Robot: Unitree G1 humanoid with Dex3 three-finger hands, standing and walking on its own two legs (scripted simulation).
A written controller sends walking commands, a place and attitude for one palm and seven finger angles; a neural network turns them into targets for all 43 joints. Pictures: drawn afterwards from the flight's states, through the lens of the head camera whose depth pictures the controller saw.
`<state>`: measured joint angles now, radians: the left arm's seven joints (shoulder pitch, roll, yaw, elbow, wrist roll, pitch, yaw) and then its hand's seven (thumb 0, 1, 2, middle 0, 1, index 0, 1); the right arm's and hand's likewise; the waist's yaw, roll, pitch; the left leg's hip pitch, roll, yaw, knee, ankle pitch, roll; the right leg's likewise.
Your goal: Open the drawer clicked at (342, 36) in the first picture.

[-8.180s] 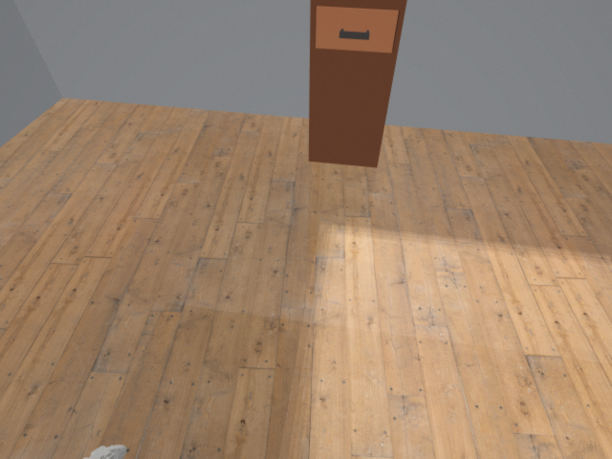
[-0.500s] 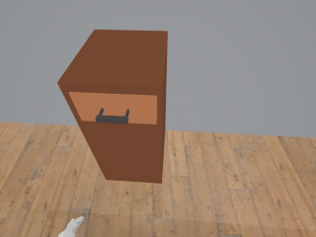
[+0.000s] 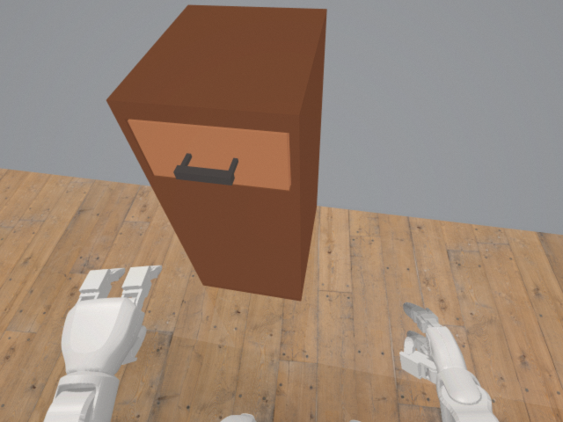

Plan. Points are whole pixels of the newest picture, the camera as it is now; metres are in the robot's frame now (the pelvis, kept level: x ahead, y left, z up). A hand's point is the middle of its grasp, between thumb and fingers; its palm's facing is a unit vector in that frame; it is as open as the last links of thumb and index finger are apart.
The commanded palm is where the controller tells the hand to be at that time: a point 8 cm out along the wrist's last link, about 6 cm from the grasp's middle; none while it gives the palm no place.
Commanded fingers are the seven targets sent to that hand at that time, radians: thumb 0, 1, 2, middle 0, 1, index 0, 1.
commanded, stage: raise the hand with hooked fingers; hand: left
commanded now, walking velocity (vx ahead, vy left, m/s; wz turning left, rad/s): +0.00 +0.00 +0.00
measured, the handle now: (207, 167) +0.57 +0.26 -0.03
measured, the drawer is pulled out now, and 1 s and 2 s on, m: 0.00 0.00 0.00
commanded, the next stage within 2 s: move the hooked fingers above the handle in 1.26 s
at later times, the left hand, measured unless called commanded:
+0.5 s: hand (129, 266) +0.28 +0.26 +0.07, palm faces +0.07 -0.08 -0.99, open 12.8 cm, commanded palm +0.26 +0.26 +0.13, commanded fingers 0.00 -0.45 0.32 -0.30 -1.17 -0.30 -1.17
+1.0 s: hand (110, 212) +0.32 +0.28 +0.13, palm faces +0.02 -0.07 -1.00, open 13.8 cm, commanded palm +0.29 +0.28 +0.18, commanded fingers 0.00 -0.50 0.30 -0.30 -1.20 -0.30 -1.20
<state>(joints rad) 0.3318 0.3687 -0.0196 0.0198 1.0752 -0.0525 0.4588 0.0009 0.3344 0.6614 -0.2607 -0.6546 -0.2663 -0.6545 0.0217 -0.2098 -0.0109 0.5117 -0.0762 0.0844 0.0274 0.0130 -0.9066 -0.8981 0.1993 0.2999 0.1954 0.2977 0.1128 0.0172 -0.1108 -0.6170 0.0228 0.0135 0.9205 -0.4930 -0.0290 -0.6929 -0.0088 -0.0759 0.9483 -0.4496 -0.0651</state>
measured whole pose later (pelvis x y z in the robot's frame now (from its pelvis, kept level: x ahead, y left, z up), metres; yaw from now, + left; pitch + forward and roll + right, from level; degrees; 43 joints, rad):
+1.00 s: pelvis +0.01 +0.04 +0.05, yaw -1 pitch +3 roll +0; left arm -0.12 0.47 -0.06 0.11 0.95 0.00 0.05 0.00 -0.49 0.30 -0.31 -1.20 -0.32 -1.20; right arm 0.15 -0.23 0.01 0.60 0.00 0.12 -0.01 0.01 -0.90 -0.90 0.20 0.30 0.20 0.30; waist 0.09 0.07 -0.02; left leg -0.24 -0.02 0.02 0.50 -0.31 0.03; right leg -0.30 -0.03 -0.04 0.51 -0.25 0.00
